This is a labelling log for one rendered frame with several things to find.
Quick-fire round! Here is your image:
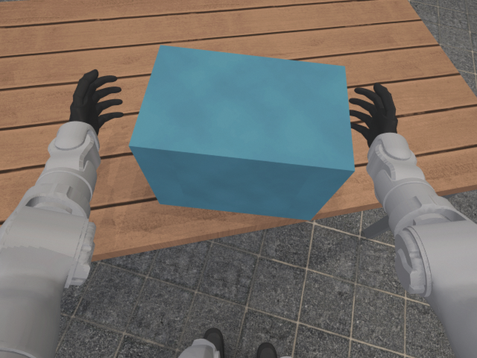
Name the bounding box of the robot left hand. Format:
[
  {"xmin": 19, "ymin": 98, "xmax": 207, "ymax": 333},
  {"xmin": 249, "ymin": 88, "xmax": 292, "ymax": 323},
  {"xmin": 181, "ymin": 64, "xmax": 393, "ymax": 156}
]
[{"xmin": 69, "ymin": 69, "xmax": 124, "ymax": 135}]

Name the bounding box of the robot right hand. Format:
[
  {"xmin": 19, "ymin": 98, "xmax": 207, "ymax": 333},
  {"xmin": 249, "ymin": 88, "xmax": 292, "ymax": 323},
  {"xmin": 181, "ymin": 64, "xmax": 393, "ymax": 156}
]
[{"xmin": 349, "ymin": 83, "xmax": 398, "ymax": 147}]

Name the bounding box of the robot left upper arm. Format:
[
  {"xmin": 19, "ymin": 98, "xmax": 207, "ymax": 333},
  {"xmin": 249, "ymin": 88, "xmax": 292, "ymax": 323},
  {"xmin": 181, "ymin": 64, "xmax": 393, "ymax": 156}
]
[{"xmin": 0, "ymin": 206, "xmax": 96, "ymax": 358}]

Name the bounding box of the robot left shin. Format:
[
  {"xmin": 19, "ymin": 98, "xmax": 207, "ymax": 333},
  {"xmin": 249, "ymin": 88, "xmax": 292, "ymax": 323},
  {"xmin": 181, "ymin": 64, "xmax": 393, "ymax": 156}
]
[{"xmin": 192, "ymin": 339, "xmax": 217, "ymax": 351}]

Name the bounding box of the robot right upper arm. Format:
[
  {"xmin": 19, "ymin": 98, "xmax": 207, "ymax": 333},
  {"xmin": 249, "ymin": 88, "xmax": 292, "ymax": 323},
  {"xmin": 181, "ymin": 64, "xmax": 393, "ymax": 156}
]
[{"xmin": 395, "ymin": 220, "xmax": 477, "ymax": 358}]

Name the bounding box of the left robot forearm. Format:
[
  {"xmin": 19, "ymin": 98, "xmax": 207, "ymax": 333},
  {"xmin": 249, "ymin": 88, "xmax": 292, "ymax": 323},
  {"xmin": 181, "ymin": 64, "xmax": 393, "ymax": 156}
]
[{"xmin": 0, "ymin": 121, "xmax": 101, "ymax": 255}]

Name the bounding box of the carton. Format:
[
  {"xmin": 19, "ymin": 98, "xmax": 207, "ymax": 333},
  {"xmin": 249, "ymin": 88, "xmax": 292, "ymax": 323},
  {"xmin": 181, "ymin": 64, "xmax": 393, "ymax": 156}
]
[{"xmin": 129, "ymin": 45, "xmax": 355, "ymax": 221}]

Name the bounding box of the table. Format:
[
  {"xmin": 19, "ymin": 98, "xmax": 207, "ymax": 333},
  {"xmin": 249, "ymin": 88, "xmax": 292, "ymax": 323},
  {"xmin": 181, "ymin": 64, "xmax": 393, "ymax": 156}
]
[{"xmin": 0, "ymin": 0, "xmax": 477, "ymax": 262}]

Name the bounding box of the right robot forearm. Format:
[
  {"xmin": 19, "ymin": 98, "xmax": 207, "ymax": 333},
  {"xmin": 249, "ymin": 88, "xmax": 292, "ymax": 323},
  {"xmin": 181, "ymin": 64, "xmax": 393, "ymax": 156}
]
[{"xmin": 366, "ymin": 133, "xmax": 477, "ymax": 238}]

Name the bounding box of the left robot foot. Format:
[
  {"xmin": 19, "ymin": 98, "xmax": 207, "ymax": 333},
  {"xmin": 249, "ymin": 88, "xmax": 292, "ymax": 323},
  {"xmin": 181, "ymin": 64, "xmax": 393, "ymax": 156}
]
[{"xmin": 204, "ymin": 328, "xmax": 224, "ymax": 358}]

